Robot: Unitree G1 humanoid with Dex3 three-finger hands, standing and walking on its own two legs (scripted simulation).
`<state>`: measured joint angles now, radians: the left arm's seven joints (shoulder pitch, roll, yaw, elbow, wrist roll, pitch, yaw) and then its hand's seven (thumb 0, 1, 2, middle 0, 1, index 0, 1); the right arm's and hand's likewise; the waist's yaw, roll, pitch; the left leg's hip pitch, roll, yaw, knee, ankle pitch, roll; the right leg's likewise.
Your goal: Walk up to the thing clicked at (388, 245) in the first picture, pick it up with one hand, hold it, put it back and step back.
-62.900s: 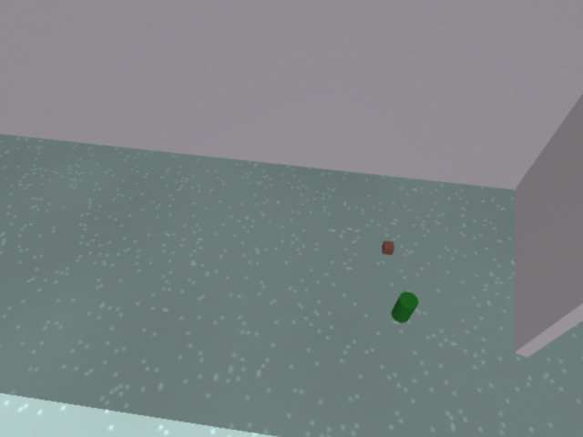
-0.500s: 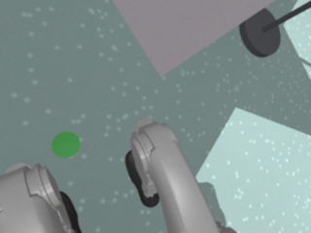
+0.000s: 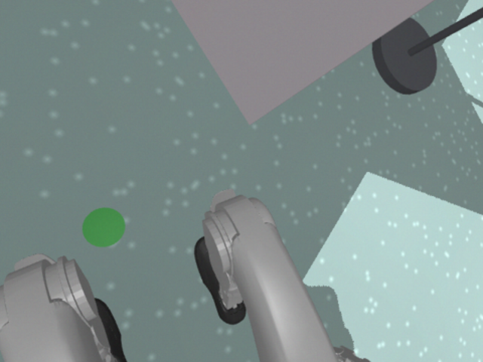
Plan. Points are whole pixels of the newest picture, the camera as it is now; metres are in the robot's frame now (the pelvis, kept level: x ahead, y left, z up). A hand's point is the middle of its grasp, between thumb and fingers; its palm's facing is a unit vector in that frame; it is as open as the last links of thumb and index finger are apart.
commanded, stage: rest palm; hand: left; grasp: from above
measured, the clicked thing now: out of the picture +0.57 +0.29 -0.32
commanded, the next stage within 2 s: withdraw in 0.04 s
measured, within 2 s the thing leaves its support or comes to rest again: neither
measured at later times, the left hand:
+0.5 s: hand out of the picture +0.52 +0.28 -0.08, palm faces -0.29 -0.19 -0.94, open 7.4 cm
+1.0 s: hand out of the picture +0.48 +0.28 +0.01, palm faces -0.18 -0.58 -0.79, open 7.4 cm
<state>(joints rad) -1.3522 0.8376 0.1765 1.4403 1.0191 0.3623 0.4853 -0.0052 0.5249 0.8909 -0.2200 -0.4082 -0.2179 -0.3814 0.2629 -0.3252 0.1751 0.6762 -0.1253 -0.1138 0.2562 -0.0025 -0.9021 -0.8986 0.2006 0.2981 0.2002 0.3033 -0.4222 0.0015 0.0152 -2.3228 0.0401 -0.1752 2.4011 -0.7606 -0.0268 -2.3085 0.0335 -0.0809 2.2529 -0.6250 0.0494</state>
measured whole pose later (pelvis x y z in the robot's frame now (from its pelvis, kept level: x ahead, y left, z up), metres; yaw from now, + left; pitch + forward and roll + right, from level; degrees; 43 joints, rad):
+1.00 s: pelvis +0.00 +0.00 +0.09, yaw +6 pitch +38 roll -4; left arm -0.91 0.53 0.12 0.93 0.61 0.43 0.05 0.00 0.89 0.89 -0.22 -0.31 -0.21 -0.30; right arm 0.28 -0.26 0.01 0.66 -0.01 0.04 0.13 0.00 -0.90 -0.90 0.20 0.30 0.20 0.30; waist -0.19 0.12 -0.17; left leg -2.03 0.03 -0.09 2.10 -0.73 -0.02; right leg -2.03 0.00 -0.02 2.02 -0.65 0.03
